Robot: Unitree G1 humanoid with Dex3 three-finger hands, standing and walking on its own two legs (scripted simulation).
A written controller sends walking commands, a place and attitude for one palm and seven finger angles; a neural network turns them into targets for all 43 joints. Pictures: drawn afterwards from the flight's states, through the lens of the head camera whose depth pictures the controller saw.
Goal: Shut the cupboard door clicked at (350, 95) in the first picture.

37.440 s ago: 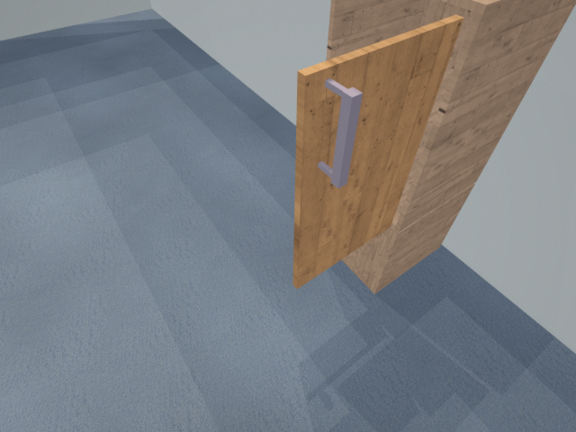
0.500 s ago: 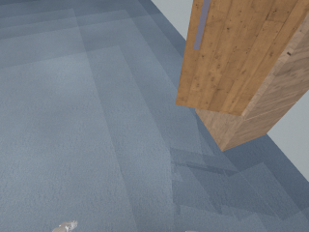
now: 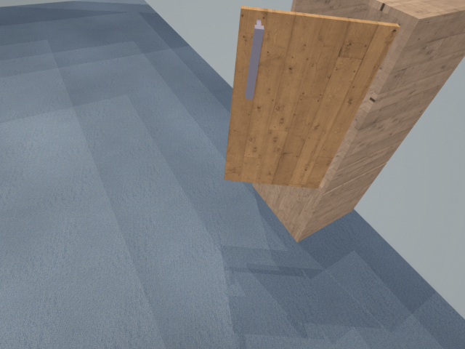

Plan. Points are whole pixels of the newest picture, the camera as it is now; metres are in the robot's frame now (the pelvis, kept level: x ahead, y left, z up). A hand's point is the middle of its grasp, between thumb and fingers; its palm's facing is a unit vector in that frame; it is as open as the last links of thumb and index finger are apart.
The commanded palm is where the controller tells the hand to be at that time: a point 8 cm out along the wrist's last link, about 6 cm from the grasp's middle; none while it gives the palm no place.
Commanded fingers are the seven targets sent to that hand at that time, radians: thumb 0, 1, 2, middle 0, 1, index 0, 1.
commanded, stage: take the last steps up to it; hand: left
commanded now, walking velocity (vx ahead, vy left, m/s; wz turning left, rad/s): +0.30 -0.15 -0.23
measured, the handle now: (253, 61) +0.71 -0.01 +0.15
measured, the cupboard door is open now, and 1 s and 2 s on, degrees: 56 56 56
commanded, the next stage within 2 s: come to a stop and stand still in 0.56 s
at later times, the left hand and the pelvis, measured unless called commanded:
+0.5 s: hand (204, 295) +0.26 +0.06 -0.16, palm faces -0.14 -0.97 -0.20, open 7.4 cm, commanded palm none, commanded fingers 0.00 0.90 0.90 -0.20 -0.30 -0.20 -0.30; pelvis +0.14 -0.11 +0.00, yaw -5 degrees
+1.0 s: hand (222, 301) +0.25 +0.02 -0.18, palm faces -0.03 -0.98 -0.19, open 7.3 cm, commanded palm none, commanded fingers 0.00 0.90 0.90 -0.20 -0.30 -0.20 -0.30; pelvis +0.24 -0.14 +0.00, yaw -5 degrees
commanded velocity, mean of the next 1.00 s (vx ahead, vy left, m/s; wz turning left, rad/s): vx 0.05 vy -0.04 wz -0.02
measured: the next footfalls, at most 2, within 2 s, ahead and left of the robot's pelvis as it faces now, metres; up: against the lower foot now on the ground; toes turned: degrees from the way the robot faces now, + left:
right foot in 0.40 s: +0.21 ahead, -0.22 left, +0.00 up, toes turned -10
left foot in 0.76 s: +0.32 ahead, -0.05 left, +0.00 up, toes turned +2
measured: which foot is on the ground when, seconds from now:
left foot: down 0.00-0.40, up 0.42-0.74, down 0.76-1.00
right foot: up 0.00-0.38, down 0.40-1.00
